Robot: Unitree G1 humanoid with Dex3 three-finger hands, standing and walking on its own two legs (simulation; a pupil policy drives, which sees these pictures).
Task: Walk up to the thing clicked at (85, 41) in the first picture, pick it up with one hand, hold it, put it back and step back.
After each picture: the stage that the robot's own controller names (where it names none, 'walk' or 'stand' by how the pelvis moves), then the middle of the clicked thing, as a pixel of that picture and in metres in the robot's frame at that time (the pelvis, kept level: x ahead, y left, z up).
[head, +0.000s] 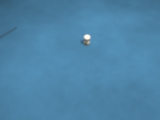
stand; (87, 40) +1.45 -0.06 -0.72
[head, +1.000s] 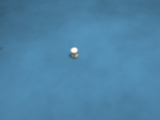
walk; (74, 53) +1.31 +0.20 -0.70
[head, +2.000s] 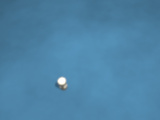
walk; (62, 84) +0.79 +0.27 -0.71
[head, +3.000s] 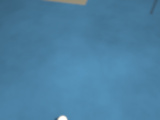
walk; out of the picture +0.48 +0.20 -0.71
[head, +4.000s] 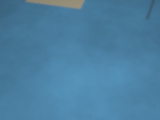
stand; out of the picture +0.38 +0.18 -0.72
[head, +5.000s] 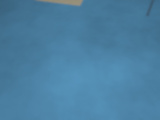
stand; out of the picture +0.38 +0.20 -0.72
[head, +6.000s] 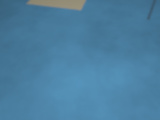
stand; out of the picture +0.37 +0.20 -0.73
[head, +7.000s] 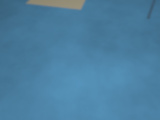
stand; out of the picture +0.37 +0.20 -0.73
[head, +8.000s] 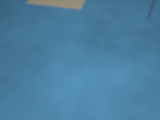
go down; out of the picture +0.36 +0.20 -0.73
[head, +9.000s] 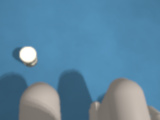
go down; (29, 57) +0.46 +0.20 -0.33
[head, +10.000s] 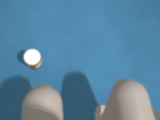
approach; (33, 60) +0.46 +0.19 -0.32
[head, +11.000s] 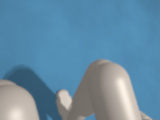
close in; out of the picture +0.46 +0.24 -0.23
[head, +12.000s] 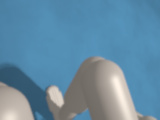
close; out of the picture +0.45 +0.26 -0.23
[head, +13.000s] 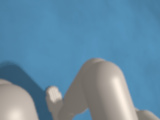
lift; out of the picture +0.42 +0.23 -0.24
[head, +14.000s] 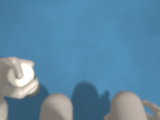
lift; (25, 81) +0.33 +0.21 -0.06
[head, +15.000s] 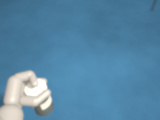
hold; (40, 98) +0.32 +0.16 +0.00
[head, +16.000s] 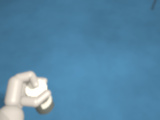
hold; (40, 97) +0.32 +0.16 -0.01
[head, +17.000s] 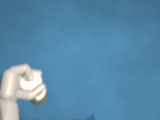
crouch; (35, 89) +0.35 +0.17 -0.07
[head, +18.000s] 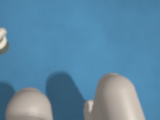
lower; out of the picture +0.50 +0.23 -0.11
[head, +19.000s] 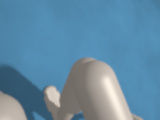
lower; out of the picture +0.45 +0.26 -0.24
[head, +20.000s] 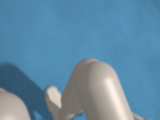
lower; out of the picture +0.45 +0.25 -0.24
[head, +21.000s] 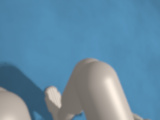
lower; out of the picture +0.45 +0.25 -0.24
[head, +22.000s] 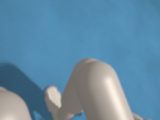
lower; out of the picture +0.45 +0.25 -0.24
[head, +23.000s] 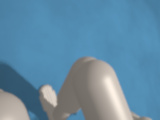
open; out of the picture +0.44 +0.24 -0.24
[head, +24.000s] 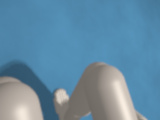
stand; out of the picture +0.43 +0.23 -0.25
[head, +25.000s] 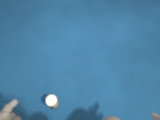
stand; (52, 102) +0.40 +0.17 -0.56
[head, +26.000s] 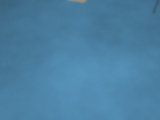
stand; out of the picture +0.38 +0.16 -0.66
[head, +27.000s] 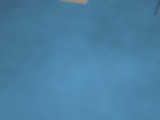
stand; out of the picture +0.38 +0.16 -0.67
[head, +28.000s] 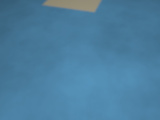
stand; out of the picture +0.40 +0.15 -0.72
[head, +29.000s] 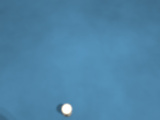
walk; (67, 110) +0.41 +0.09 -0.70
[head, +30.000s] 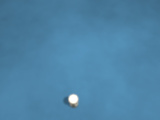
walk; (73, 101) +0.53 +0.10 -0.70
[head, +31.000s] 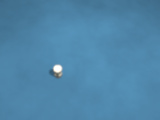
walk; (57, 71) +0.80 +0.17 -0.70
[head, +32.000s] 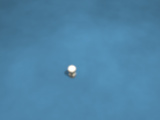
stand; (72, 72) +0.95 +0.14 -0.70
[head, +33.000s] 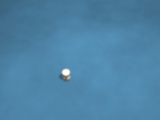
stand; (66, 75) +0.96 +0.18 -0.72
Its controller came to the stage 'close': yes
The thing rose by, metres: 0.69
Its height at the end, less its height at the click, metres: +0.00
